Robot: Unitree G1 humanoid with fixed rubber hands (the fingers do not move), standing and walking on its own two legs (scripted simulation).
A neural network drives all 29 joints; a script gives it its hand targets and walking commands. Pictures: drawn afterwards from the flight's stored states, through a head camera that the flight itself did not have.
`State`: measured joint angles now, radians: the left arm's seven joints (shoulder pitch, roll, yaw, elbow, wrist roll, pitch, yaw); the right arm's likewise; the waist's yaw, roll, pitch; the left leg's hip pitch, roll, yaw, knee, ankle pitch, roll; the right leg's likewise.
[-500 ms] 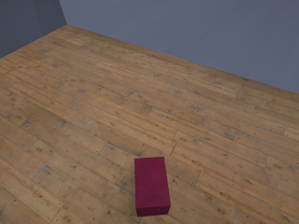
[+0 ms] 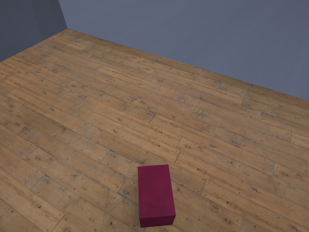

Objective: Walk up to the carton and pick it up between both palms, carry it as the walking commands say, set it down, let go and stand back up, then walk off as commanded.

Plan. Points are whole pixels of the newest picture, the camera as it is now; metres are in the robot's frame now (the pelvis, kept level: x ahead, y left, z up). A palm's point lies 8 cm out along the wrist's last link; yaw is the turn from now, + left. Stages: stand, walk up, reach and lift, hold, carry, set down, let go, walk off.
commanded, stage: reach and lift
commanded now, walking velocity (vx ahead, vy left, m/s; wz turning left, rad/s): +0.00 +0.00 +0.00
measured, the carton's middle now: (154, 195) +0.45 -0.01 -0.67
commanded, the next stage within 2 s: none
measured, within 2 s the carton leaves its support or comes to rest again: neither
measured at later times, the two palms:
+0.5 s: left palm out of the picture +0.12 +0.20 -0.17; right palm out of the picture +0.12 -0.22 -0.17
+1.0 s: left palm (93, 209) +0.24 +0.20 -0.19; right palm (217, 204) +0.25 -0.21 -0.19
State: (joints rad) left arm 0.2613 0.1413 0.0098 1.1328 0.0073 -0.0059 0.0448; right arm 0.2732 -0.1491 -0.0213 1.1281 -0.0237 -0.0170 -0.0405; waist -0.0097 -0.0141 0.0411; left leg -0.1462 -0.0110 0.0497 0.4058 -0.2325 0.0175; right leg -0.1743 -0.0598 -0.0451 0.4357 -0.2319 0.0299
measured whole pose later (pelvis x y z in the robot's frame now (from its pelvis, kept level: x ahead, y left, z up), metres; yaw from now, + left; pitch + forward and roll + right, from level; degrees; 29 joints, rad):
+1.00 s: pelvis -0.08 -0.02 -0.09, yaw +1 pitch +19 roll +0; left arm -0.47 0.17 0.15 0.63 0.00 0.44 0.02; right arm -0.46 -0.18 -0.12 0.64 0.00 0.44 -0.02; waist 0.03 0.00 0.08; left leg -1.02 0.02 0.02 1.06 -0.38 0.00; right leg -1.02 -0.03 -0.04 1.05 -0.36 -0.01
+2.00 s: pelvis -0.07 -0.01 -0.15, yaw +1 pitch +48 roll +0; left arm -1.12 0.16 0.38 0.88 0.07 0.09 0.08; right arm -1.16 -0.24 -0.36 0.95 -0.09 0.07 -0.02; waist 0.02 0.00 -0.02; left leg -1.65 0.00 0.00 1.18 -0.37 -0.01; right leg -1.66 -0.02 0.01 1.17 -0.35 0.02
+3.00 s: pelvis -0.12 -0.01 -0.39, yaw +2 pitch +35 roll +1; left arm -1.53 0.35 0.07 1.09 -0.25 0.07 0.14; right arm -1.58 -0.41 -0.07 1.19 0.23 0.05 -0.11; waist 0.02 0.01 0.53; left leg -2.18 -0.03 -0.01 2.14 -0.56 -0.03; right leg -2.19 -0.01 0.03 2.14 -0.55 0.02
